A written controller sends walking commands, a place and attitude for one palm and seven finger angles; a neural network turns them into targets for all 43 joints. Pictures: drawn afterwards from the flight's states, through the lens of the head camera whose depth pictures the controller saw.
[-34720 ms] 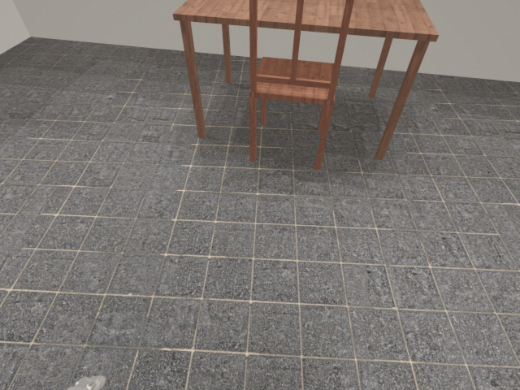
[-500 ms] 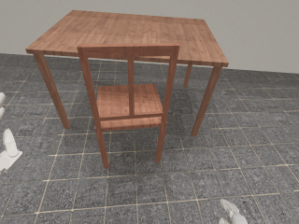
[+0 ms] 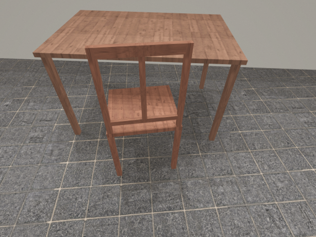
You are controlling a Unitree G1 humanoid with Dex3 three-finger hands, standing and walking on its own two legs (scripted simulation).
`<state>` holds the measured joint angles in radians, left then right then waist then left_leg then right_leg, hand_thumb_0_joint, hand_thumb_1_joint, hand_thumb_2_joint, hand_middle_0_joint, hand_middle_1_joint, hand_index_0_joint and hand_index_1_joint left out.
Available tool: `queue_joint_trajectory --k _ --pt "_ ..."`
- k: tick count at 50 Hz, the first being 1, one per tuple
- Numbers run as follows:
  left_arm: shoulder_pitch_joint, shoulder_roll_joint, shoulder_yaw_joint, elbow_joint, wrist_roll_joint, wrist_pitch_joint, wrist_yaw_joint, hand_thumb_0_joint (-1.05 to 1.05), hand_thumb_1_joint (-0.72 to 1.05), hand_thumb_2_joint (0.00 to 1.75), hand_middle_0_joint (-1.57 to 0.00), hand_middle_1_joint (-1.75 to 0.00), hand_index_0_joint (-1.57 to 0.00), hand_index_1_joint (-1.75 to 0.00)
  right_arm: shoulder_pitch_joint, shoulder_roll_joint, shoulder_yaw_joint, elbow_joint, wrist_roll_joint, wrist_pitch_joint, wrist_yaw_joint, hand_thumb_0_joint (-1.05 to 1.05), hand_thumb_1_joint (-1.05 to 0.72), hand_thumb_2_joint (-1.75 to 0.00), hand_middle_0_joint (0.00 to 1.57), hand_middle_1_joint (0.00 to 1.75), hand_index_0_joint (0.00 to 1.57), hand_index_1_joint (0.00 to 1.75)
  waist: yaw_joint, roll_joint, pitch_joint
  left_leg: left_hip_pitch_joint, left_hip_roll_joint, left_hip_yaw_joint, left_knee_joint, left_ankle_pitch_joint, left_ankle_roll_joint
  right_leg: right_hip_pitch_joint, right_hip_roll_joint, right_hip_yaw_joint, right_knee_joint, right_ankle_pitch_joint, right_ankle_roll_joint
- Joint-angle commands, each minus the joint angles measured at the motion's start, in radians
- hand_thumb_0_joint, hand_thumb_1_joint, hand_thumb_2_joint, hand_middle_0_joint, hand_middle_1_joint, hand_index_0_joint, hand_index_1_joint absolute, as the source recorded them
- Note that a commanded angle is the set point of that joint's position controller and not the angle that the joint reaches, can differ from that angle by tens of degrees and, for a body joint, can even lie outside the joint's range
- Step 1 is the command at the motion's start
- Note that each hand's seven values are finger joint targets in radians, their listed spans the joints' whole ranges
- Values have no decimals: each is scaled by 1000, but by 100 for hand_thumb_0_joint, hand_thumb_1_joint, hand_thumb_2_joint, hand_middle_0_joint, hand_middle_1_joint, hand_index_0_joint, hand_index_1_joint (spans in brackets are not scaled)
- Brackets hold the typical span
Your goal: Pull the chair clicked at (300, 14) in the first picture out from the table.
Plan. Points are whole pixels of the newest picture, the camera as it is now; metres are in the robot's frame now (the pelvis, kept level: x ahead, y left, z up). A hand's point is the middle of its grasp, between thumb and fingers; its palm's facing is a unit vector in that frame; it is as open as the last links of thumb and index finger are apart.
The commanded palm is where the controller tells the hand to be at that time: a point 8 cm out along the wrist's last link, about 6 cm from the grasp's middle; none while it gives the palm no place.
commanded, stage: let the arm hang, fingers relaxed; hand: left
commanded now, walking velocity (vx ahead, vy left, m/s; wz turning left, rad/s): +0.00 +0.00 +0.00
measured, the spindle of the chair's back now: (143, 90) +0.73 +0.06 -0.05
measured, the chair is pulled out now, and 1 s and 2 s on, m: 0.16 0.16 0.16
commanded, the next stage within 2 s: look to check the result in 0.84 s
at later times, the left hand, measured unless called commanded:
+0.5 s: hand out of the picture -0.01 +0.18 -0.15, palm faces +0.01 -0.98 -0.21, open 7.4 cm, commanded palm none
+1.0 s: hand out of the picture +0.03 +0.16 -0.15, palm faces +0.00 -0.98 -0.19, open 7.4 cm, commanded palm none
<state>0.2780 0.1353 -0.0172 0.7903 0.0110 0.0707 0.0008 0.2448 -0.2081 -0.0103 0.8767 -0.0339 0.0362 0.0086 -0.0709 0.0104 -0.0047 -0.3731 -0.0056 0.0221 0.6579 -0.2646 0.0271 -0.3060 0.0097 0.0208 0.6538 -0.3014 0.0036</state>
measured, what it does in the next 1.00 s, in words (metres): stands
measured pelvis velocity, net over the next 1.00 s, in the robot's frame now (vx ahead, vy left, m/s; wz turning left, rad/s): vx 0.04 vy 0.00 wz -0.01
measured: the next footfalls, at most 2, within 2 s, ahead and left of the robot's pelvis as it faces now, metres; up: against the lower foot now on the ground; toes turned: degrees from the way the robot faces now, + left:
none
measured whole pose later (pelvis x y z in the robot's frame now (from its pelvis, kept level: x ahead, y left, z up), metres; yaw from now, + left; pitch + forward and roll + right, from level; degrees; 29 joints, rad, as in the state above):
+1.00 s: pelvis +0.04 +0.00 +0.02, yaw -1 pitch -1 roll +0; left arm 0.28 0.13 0.00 1.16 0.01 -0.01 0.04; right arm 0.29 -0.13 -0.02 1.15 -0.02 0.01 -0.03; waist -0.02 0.02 0.04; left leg -0.21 -0.01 0.03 0.39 -0.16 0.02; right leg -0.15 0.01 0.03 0.40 -0.22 0.00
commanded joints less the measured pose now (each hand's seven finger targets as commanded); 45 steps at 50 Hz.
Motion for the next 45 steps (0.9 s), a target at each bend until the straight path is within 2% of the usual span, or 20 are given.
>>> queue_joint_trajectory --k 1,2,3,4,5,6,8,10,14,16,18,21,29,30,32,34,36,45 --pt "-56 175 70 8 6 -70 14 0 90 90 -20 -30 -20 -30 63 -80 -27 25 -3 -31 -17 0 -90 -90 20 30 20 30 20 90 55 134 59 -124 -229 -54 9 -148 -78 126 -298 -170 -65" --pt "-16 161 73 35 5 -67 16 0 90 90 -20 -30 -20 -30 54 -93 -29 34 -8 -32 -19 0 -90 -90 20 30 20 30 44 213 30 68 91 -171 -320 -181 20 -59 -44 74 -261 -146 -49" --pt "7 170 69 71 4 -65 16 0 90 90 -20 -30 -20 -30 41 -100 -32 45 -6 -30 -18 0 -90 -90 20 30 20 30 61 256 36 1 107 -209 -392 -276 29 12 -23 40 -224 -95 -39" --pt "27 171 68 100 5 -66 16 0 90 90 -20 -30 -20 -30 34 -112 -35 49 -3 -29 -22 0 -90 -90 20 30 20 30 78 215 48 -31 123 -233 -422 -293 37 55 -17 19 -217 -46 -36" --pt "41 167 65 129 4 -69 15 0 90 90 -20 -30 -20 -30 45 -107 -35 64 0 -32 -24 0 -90 -90 20 30 20 30 81 125 15 -17 126 -235 -425 -259 40 98 -22 21 -226 -4 -36" --pt "46 158 59 155 2 -74 15 0 90 90 -20 -30 -20 -30 48 -109 -38 77 3 -33 -25 0 -90 -90 20 30 20 30 83 81 1 13 116 -212 -406 -210 34 104 -33 30 -252 18 -39" --pt "47 160 50 193 -1 -78 17 0 90 90 -20 -30 -20 -30 77 -95 -37 106 8 -32 -27 0 -90 -90 20 30 20 30 69 56 -2 76 95 -176 -379 -153 22 72 -54 51 -298 3 -43" --pt "44 159 45 223 -3 -80 19 0 90 90 -20 -30 -20 -30 102 -81 -36 135 10 -30 -29 0 -90 -90 20 30 20 30 60 33 11 105 95 -165 -374 -123 19 48 -60 58 -318 -4 -45" --pt "60 155 37 277 -5 -84 25 0 90 90 -20 -30 -20 -30 130 -66 -32 176 15 -32 -33 0 -90 -90 20 30 20 30 56 -25 14 155 95 -141 -357 -43 15 42 -73 64 -344 15 -44" --pt "58 144 31 298 -5 -83 28 0 90 90 -20 -30 -20 -30 125 -60 -29 195 15 -32 -34 0 -90 -90 20 30 20 30 53 -18 48 158 93 -132 -357 -25 12 22 -77 71 -349 17 -43" --pt "66 139 28 315 -4 -83 30 0 90 90 -20 -30 -20 -30 125 -56 -27 207 15 -32 -35 0 -90 -90 20 30 20 30 53 -6 52 171 92 -129 -359 -18 11 17 -78 73 -352 20 -41" --pt "69 129 27 329 -2 -82 33 0 90 90 -20 -30 -20 -30 117 -46 -27 219 15 -30 -36 0 -90 -90 20 30 20 30 54 -21 81 165 90 -126 -365 -28 11 4 -77 74 -357 4 -39" --pt "71 107 31 344 2 -88 38 0 90 90 -20 -30 -20 -30 96 -30 -27 233 15 -34 -37 0 -90 -90 20 30 20 30 55 -12 85 183 85 -114 -358 7 7 10 -80 77 -362 27 -35" --pt "64 102 32 344 2 -88 39 0 90 90 -20 -30 -20 -30 91 -24 -27 236 14 -34 -37 0 -90 -90 20 30 20 30 55 -7 108 172 82 -111 -361 5 6 2 -82 76 -364 21 -34" --pt "69 98 32 348 1 -90 39 0 90 90 -20 -30 -20 -30 90 -22 -26 236 13 -37 -38 0 -90 -90 20 30 20 30 57 3 86 188 83 -106 -357 31 6 17 -83 80 -361 48 -34" --pt "68 95 33 348 2 -91 40 0 90 90 -20 -30 -20 -30 90 -21 -26 236 14 -36 -39 0 -90 -90 20 30 20 30 57 -5 98 182 84 -106 -354 35 5 20 -81 79 -366 46 -35" --pt "63 94 32 348 0 -89 38 0 90 90 -20 -30 -20 -30 89 -21 -25 237 12 -37 -39 0 -90 -90 20 30 20 30 56 13 99 182 85 -106 -361 27 5 20 -83 79 -364 44 -35" --pt "63 92 34 345 -1 -91 39 0 90 90 -20 -30 -20 -30 101 -19 -25 242 13 -41 -42 0 -90 -90 20 30 20 30 58 -18 69 203 90 -104 -348 88 6 52 -81 78 -356 93 -36"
